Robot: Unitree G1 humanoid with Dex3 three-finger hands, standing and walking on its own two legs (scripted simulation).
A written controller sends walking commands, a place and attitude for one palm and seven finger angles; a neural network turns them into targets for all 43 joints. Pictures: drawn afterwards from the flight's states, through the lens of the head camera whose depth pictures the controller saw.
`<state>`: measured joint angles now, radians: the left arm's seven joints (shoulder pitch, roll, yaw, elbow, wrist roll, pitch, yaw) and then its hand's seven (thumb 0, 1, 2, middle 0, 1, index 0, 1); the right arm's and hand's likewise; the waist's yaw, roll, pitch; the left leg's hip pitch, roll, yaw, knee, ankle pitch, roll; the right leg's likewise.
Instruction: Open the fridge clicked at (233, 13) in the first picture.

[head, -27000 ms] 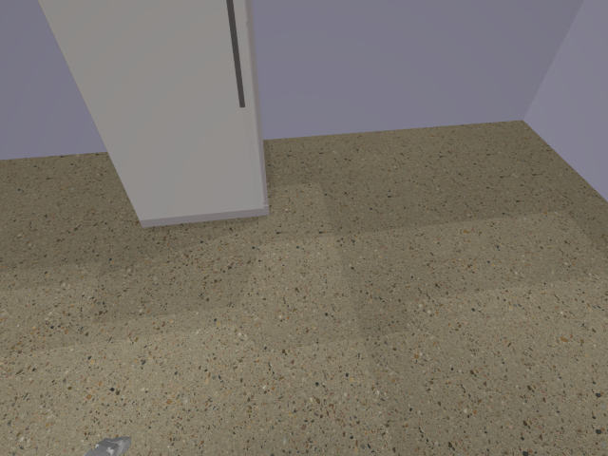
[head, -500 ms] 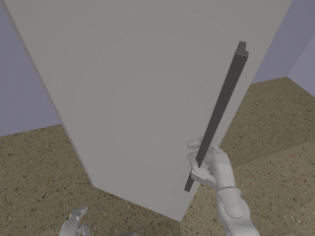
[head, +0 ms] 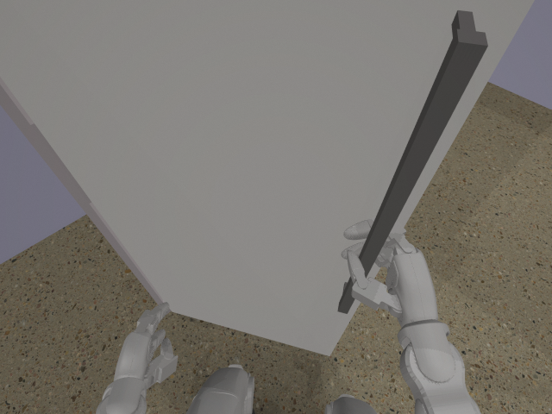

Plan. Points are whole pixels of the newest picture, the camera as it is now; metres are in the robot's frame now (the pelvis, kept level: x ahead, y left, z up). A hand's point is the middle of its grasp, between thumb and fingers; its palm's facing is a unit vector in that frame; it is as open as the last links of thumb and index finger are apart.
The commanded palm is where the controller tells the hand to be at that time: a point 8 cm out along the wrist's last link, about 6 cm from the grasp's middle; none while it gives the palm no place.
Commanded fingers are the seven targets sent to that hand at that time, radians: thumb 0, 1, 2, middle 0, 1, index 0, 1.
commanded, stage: walk backward, drawing the door open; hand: right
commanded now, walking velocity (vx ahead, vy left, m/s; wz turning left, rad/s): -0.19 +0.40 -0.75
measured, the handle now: (377, 226) +0.33 -0.08 +0.12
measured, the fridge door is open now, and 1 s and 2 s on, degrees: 58 85 80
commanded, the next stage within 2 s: stop walking and hold the door back in 0.50 s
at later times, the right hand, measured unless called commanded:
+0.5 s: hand (290, 391) +0.14 +0.01 +0.08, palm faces +0.33 +0.92 -0.21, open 5.9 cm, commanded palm +0.10 -0.03 +0.08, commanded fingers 0.00 -0.90 -0.90 0.45 1.40 0.45 1.40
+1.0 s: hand out of the picture +0.10 +0.06 +0.08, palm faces +0.67 +0.68 -0.29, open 5.4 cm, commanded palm +0.07 -0.01 +0.08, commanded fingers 0.00 -0.90 -0.90 0.45 1.40 0.45 1.40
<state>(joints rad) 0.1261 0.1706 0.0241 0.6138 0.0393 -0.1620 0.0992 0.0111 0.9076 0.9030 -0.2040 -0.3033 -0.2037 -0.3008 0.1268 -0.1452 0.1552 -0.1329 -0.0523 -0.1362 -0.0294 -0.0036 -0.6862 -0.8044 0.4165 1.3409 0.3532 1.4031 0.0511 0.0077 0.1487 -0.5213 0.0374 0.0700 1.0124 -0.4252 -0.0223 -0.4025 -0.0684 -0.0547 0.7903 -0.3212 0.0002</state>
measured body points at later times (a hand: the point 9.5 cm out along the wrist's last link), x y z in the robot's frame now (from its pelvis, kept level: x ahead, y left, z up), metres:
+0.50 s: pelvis -0.07 +0.23 +0.02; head -0.02 +0.20 +0.46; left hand +0.16 +0.38 -0.08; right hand +0.12 -0.04 +0.09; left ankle +0.01 +0.31 -0.64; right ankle -0.10 +0.08 -0.70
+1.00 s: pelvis -0.09 +0.41 +0.03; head -0.05 +0.43 +0.48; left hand +0.21 +0.52 -0.08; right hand +0.06 +0.03 +0.10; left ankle +0.03 +0.44 -0.70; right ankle -0.18 +0.29 -0.63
